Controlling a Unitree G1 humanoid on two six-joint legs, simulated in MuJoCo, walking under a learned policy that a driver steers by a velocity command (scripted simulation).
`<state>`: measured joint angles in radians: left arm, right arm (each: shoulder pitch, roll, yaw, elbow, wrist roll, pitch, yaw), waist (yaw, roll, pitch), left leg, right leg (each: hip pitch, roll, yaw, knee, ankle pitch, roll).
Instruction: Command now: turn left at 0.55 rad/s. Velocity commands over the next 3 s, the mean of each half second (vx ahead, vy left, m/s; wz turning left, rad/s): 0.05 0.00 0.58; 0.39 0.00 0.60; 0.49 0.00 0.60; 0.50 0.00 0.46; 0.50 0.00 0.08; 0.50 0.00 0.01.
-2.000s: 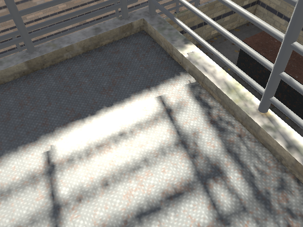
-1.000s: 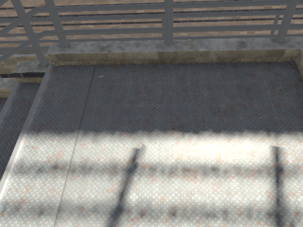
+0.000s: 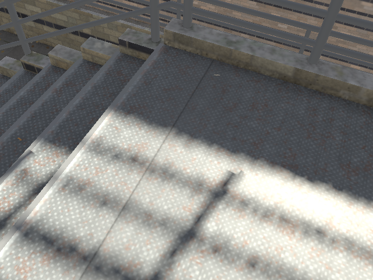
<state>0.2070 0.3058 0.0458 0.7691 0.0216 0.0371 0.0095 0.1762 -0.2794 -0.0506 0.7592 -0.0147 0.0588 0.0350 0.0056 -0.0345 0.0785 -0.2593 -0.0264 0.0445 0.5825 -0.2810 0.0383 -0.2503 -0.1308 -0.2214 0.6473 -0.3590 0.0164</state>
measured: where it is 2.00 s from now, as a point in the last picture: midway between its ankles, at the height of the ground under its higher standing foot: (57, 251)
